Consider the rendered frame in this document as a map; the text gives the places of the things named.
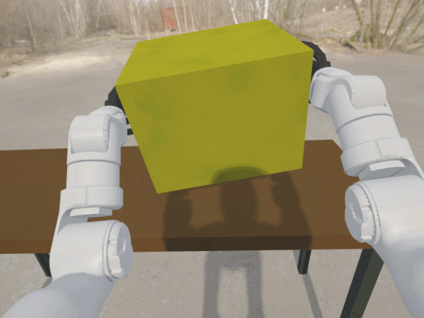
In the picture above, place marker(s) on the left robot upper arm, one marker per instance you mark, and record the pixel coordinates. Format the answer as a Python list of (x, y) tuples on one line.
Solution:
[(87, 260)]

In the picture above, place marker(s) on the robot right forearm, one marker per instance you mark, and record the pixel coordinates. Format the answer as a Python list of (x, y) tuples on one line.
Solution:
[(371, 144)]

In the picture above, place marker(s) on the table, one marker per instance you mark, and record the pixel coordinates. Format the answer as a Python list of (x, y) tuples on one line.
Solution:
[(301, 209)]

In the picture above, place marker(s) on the robot left forearm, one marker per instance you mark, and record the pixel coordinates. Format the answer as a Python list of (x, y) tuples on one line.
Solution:
[(93, 172)]

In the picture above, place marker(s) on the right robot hand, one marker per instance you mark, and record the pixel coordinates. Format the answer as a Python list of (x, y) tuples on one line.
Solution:
[(321, 61)]

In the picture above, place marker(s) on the left robot hand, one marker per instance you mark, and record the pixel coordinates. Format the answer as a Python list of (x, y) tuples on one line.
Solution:
[(113, 100)]

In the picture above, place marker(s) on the right robot upper arm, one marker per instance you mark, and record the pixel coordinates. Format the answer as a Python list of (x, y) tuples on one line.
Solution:
[(388, 214)]

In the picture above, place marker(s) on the carton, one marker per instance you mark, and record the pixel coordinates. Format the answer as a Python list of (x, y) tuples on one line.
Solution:
[(218, 105)]

